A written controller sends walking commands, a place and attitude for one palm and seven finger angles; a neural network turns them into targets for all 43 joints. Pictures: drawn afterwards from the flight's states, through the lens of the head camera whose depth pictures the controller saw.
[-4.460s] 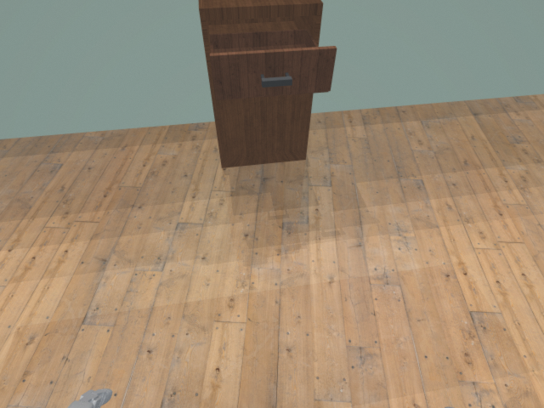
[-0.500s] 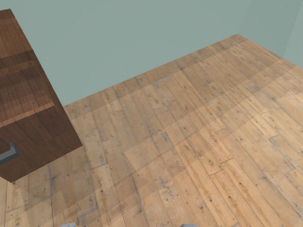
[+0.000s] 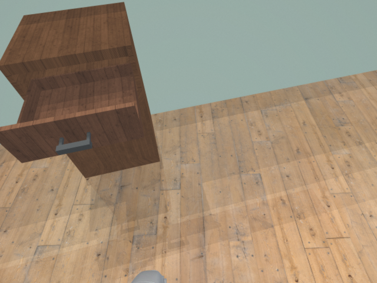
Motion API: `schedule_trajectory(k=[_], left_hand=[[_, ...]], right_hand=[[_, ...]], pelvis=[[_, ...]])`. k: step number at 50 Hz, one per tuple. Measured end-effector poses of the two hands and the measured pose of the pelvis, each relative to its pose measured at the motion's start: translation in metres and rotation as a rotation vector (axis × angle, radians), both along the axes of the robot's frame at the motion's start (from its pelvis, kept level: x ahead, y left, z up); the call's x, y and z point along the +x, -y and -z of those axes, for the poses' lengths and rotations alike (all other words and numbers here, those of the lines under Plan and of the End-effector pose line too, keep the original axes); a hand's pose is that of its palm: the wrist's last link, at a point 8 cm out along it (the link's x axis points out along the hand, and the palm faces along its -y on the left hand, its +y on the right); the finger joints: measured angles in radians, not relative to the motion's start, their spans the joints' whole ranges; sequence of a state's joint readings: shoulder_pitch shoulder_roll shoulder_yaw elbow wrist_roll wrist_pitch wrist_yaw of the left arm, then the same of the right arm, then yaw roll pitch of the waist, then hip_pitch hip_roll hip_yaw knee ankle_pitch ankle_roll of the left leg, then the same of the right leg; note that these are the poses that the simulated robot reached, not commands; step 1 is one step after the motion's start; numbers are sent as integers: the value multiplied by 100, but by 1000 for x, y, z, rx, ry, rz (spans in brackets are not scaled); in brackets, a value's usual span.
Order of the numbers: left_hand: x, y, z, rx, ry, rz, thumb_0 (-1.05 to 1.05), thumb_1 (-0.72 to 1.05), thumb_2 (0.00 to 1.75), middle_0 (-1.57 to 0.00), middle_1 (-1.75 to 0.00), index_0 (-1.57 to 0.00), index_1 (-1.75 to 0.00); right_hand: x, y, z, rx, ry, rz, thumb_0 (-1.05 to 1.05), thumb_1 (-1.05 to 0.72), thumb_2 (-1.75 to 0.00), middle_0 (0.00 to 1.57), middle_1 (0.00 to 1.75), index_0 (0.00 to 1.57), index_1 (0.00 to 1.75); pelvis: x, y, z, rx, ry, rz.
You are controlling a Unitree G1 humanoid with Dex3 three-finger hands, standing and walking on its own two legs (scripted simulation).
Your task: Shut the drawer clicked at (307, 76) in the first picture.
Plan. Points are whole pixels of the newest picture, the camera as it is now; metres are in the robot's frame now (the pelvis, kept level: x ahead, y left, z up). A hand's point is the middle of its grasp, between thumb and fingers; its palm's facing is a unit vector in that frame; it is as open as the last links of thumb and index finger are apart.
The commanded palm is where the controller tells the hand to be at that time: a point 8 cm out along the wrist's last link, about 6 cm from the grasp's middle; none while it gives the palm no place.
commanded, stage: turn to face it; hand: left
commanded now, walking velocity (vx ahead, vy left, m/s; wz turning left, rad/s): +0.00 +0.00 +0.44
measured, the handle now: (74, 142) +0.52 +0.42 -0.10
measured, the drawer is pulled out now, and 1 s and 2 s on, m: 0.30 0.30 0.30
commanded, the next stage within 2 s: take the last steps up to it in 0.42 s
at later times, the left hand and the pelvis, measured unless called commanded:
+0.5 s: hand out of the picture +0.01 +0.25 -0.16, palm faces +0.23 -0.94 -0.26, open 7.4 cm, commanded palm none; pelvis -0.02 +0.03 +0.00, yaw +10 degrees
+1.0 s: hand out of the picture -0.11 +0.18 -0.16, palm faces +0.40 -0.90 -0.17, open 7.3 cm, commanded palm none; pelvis +0.02 +0.06 +0.00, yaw +18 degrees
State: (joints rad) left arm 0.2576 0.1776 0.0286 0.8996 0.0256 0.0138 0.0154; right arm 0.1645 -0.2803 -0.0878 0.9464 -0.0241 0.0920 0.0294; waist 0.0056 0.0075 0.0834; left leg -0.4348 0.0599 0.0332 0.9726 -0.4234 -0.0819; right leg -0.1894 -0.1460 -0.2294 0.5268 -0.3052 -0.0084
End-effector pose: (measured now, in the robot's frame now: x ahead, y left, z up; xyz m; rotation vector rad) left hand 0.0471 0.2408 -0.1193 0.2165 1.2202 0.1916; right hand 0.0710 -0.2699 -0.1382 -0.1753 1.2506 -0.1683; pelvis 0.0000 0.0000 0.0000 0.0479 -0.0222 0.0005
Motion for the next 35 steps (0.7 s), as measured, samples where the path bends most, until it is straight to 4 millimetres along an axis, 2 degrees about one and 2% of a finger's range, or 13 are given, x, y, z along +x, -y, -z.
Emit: schedule_trajectory(k=[4,7,9,11,16,21,28,31,35], left_hand=[[-47,-24,14,-9,-82,-92,1,90,89,-21,-30,-21,-30],[-78,-47,32,-21,-134,-161,1,90,90,-21,-30,-21,-30],[-92,-59,38,-18,-170,-192,1,91,90,-21,-30,-21,-30],[-98,-67,37,-17,-183,-211,1,91,90,-21,-30,-20,-30],[-90,-72,26,-27,-126,-227,1,91,90,-20,-30,-20,-30],[-73,-65,17,-22,-60,-223,1,91,90,-20,-30,-20,-30],[-52,-35,11,7,27,-207,1,91,90,-20,-30,-20,-30],[-56,-18,5,4,45,-212,1,91,90,-20,-30,-20,-30],[-74,-1,-3,-18,33,-260,1,91,90,-21,-30,-21,-30]], right_hand=[[43,-25,-7,-21,62,-105,1,-91,-90,19,30,20,30],[72,-49,-10,-45,134,-181,1,-91,-90,19,30,20,30],[81,-64,-16,-49,164,-215,1,-91,-90,19,30,20,30],[83,-76,-23,-51,176,-238,1,-91,-90,20,30,20,30],[75,-93,-29,-35,162,-255,1,-90,-90,20,30,21,30],[54,-96,-19,3,119,-246,1,-90,-90,20,30,21,30],[15,-71,13,56,15,-210,1,-90,-90,20,30,21,30],[1,-59,21,65,-40,-205,1,-90,-90,20,30,21,30],[-10,-47,14,63,-98,-220,1,-90,-90,20,30,20,30]], pelvis=[[-4,-14,5,-16,-10,-45],[-4,-30,17,-43,-19,-81],[-7,-35,17,-39,-11,-95],[-8,-38,13,-47,-4,-102],[-12,-44,2,-64,3,-134],[-16,-41,0,-57,5,-161],[-19,-17,9,-22,-4,-195],[-19,-10,8,-33,5,-225],[-14,-7,-2,-23,5,-250]])
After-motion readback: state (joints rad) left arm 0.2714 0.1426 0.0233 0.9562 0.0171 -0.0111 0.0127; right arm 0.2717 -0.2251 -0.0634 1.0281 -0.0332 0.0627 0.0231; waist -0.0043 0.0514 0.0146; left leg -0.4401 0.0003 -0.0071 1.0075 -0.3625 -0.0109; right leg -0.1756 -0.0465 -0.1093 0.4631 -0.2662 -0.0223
